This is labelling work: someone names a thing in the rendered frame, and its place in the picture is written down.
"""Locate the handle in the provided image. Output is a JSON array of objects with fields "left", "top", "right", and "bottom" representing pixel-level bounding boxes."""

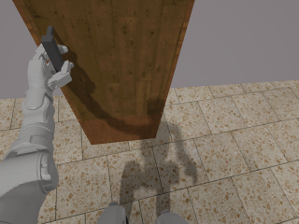
[{"left": 41, "top": 26, "right": 64, "bottom": 73}]

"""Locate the robot left shin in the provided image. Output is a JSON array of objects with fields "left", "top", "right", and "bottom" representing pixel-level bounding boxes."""
[{"left": 108, "top": 202, "right": 120, "bottom": 206}]

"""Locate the left robot forearm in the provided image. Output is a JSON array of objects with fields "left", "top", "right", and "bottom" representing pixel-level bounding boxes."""
[{"left": 3, "top": 88, "right": 55, "bottom": 160}]

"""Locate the cupboard door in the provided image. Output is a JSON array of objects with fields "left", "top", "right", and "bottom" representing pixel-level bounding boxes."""
[{"left": 18, "top": 0, "right": 190, "bottom": 121}]

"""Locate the robot left hand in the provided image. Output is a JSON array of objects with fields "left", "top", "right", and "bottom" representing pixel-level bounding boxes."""
[{"left": 27, "top": 44, "right": 74, "bottom": 95}]

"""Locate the robot left upper arm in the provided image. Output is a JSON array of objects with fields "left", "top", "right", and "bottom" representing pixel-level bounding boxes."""
[{"left": 0, "top": 152, "right": 59, "bottom": 224}]

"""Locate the robot right shin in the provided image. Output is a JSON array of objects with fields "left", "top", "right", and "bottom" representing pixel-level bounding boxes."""
[{"left": 161, "top": 210, "right": 170, "bottom": 215}]

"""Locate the robot shin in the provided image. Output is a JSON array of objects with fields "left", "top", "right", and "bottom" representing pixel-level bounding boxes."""
[
  {"left": 161, "top": 210, "right": 170, "bottom": 215},
  {"left": 108, "top": 202, "right": 120, "bottom": 206}
]

